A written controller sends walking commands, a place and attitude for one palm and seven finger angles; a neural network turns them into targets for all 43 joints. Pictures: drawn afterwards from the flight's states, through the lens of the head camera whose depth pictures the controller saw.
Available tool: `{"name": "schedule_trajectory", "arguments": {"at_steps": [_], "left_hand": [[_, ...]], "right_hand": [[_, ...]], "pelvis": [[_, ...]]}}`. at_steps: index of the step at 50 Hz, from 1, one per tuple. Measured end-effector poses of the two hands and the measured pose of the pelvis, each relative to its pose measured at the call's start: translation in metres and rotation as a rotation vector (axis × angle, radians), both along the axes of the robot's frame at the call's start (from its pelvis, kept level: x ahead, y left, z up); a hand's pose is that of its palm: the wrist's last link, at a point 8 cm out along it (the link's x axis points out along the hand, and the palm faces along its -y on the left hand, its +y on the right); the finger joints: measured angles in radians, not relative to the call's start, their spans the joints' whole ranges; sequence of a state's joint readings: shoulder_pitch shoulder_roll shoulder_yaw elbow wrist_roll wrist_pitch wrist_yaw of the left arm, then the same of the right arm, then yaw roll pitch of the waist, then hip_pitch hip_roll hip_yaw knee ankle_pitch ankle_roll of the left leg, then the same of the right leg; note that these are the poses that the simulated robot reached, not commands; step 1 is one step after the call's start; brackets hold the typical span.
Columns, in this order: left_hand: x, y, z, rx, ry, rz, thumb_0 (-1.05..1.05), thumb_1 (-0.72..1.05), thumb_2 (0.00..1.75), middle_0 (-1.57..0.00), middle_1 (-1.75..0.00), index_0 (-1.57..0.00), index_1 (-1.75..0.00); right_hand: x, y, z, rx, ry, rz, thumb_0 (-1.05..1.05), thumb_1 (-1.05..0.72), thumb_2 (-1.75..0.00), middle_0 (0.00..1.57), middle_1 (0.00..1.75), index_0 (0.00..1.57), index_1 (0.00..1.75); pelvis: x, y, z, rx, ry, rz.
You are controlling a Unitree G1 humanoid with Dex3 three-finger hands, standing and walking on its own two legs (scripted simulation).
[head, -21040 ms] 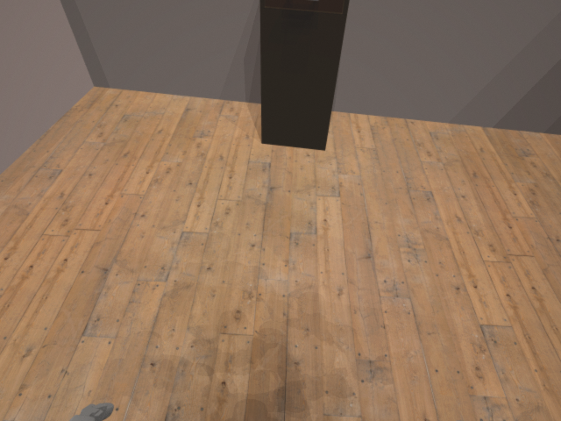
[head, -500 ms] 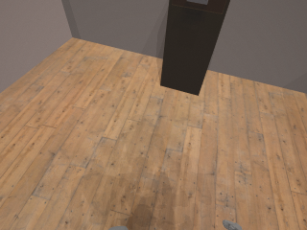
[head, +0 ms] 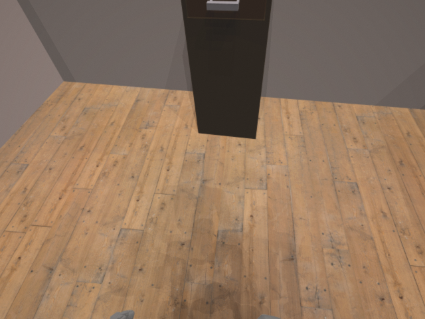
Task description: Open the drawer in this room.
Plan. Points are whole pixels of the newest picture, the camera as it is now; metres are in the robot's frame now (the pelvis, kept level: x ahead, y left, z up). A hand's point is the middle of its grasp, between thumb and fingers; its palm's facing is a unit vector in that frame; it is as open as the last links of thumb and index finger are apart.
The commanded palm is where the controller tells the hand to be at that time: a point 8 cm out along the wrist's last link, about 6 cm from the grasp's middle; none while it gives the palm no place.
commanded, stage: stand and wait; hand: left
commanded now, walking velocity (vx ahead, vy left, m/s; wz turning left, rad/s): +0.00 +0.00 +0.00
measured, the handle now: (223, 3) +1.24 -0.02 +0.06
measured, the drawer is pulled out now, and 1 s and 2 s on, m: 0.00 0.00 0.00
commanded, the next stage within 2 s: look at it before walking up in 1.06 s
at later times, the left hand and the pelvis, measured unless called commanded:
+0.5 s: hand out of the picture +0.01 +0.19 -0.16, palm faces +0.05 -0.98 -0.18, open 7.3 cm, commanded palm none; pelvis +0.04 +0.02 +0.02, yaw +0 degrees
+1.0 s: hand out of the picture +0.05 +0.18 -0.16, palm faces +0.02 -0.98 -0.17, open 7.3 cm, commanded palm none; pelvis +0.07 +0.02 +0.02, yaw -1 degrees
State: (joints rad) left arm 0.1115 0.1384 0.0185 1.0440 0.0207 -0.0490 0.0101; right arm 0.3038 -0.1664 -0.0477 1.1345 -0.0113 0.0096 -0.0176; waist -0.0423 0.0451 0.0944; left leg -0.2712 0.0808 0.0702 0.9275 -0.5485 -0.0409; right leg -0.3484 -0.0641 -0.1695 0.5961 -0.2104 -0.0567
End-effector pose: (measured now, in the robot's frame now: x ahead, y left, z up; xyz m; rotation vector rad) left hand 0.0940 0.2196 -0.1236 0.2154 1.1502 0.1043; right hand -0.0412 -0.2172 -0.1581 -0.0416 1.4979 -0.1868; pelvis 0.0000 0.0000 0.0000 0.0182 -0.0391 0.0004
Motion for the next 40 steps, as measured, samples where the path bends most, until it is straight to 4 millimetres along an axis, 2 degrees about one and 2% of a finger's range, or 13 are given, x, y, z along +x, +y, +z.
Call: {"name": "schedule_trajectory", "arguments": {"at_steps": [6,9,12,18,24,29,34,40], "left_hand": [[0.002,-0.002,0.002,-0.016,0.0,0.052,-0.02,0.93,0.9,-0.2,-0.3,-0.2,-0.3],[-0.004,0.002,-0.005,-0.034,0.017,0.074,-0.01,0.93,0.9,-0.2,-0.3,-0.2,-0.3],[-0.014,0.011,-0.012,-0.043,0.048,0.104,-0.02,0.94,0.9,-0.2,-0.3,-0.2,-0.3],[-0.046,0.02,-0.011,-0.042,0.15,0.127,-0.01,0.93,0.9,-0.2,-0.3,-0.2,-0.3],[-0.086,0.017,-0.007,-0.043,0.285,0.144,0.0,0.92,0.9,-0.2,-0.3,-0.2,-0.3],[-0.104,0.009,-0.005,-0.054,0.366,0.147,0.0,0.91,0.9,-0.2,-0.3,-0.2,-0.3],[-0.1,0.001,-0.006,-0.07,0.381,0.141,0.0,0.91,0.9,-0.2,-0.3,-0.2,-0.3],[-0.075,-0.005,-0.009,-0.082,0.333,0.121,0.0,0.91,0.9,-0.2,-0.3,-0.2,-0.3]], "right_hand": [[0.05,0.003,0.012,-0.001,-0.099,0.058,0.01,-0.91,-0.9,0.19,0.3,0.2,0.3],[0.061,0.0,0.016,-0.037,-0.117,0.077,0.02,-0.94,-0.9,0.2,0.3,0.2,0.3],[0.064,0.002,0.022,-0.061,-0.133,0.08,0.02,-0.94,-0.9,0.2,0.3,0.2,0.3],[0.067,0.012,0.032,-0.055,-0.114,0.092,0.02,-0.93,-0.9,0.19,0.3,0.2,0.3],[0.071,0.022,0.029,-0.033,-0.088,0.089,0.02,-0.93,-0.9,0.2,0.3,0.2,0.3],[0.07,0.029,0.027,-0.018,-0.065,0.077,0.02,-0.92,-0.9,0.2,0.3,0.2,0.3],[0.07,0.035,0.027,-0.007,-0.048,0.065,0.01,-0.92,-0.9,0.2,0.3,0.2,0.3],[0.072,0.04,0.026,-0.001,-0.044,0.05,0.01,-0.91,-0.9,0.2,0.3,0.2,0.3]], "pelvis": [[0.008,-0.004,0.008,-0.015,0.008,0.01],[0.012,0.001,0.007,-0.036,0.008,0.012],[0.016,0.005,0.006,-0.036,0.001,0.007],[0.028,0.011,0.015,-0.019,0.009,0.003],[0.037,0.017,0.018,-0.016,0.014,-0.005],[0.044,0.02,0.018,-0.015,0.021,-0.012],[0.051,0.02,0.018,-0.015,0.024,-0.016],[0.058,0.02,0.017,-0.016,0.025,-0.019]]}}
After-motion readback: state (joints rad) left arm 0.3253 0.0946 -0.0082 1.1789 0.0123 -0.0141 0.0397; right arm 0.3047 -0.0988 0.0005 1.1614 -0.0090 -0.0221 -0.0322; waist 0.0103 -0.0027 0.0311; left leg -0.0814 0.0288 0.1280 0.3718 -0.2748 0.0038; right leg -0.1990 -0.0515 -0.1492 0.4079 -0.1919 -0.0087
